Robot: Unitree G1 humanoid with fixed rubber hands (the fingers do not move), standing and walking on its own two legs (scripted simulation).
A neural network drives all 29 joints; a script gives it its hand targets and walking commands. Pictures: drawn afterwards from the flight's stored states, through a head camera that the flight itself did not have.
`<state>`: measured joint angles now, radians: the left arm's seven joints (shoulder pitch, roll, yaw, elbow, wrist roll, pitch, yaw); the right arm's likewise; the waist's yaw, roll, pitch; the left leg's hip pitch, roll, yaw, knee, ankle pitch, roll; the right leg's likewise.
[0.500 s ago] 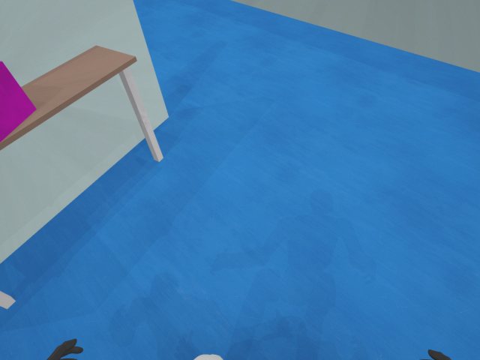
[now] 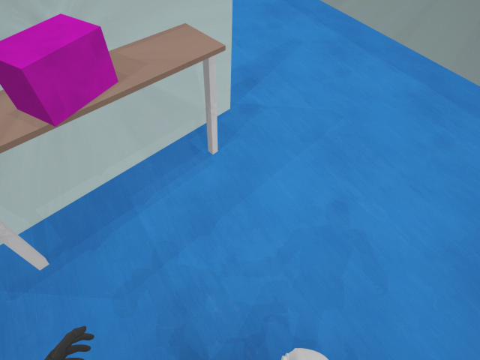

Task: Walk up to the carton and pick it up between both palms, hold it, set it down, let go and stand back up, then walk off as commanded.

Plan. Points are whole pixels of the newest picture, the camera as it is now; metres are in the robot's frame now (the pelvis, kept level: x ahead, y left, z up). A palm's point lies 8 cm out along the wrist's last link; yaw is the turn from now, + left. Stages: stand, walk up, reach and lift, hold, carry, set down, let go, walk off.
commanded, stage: walk up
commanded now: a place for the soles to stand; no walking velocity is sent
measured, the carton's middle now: (58, 68) +0.91 +0.57 -0.04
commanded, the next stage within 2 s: none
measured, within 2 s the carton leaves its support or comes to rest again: neither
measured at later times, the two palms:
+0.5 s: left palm (52, 331) +0.18 +0.32 -0.06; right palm (389, 249) +0.34 -0.31 -0.10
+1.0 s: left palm (13, 321) +0.21 +0.41 -0.10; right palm (317, 193) +0.48 -0.17 -0.09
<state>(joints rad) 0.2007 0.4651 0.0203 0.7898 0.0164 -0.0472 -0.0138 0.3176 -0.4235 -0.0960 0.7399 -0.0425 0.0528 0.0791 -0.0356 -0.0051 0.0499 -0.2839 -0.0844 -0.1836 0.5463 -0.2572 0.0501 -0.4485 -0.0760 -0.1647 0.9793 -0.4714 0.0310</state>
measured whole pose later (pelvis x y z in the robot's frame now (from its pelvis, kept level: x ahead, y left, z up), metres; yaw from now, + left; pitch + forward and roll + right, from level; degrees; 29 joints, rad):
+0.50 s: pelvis +0.18 -0.02 +0.00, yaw +17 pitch +0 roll +2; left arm 0.24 0.45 0.02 0.79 0.03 -0.10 0.01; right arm 0.31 -0.44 -0.10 0.72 -0.04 0.01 0.08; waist 0.00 0.02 0.05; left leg -0.41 -0.02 -0.19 1.02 -0.31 0.06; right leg -0.24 -0.06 -0.16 0.50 -0.27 -0.04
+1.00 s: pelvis +0.27 +0.08 -0.01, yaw +31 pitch -1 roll -1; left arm 0.23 0.44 0.02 0.79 0.01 -0.05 -0.02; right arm 0.34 -0.42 -0.10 0.72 -0.04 0.00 0.04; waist -0.03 0.00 0.06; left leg -0.31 -0.07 -0.14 0.61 -0.28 0.04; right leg -0.40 -0.09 -0.16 0.94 -0.50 -0.01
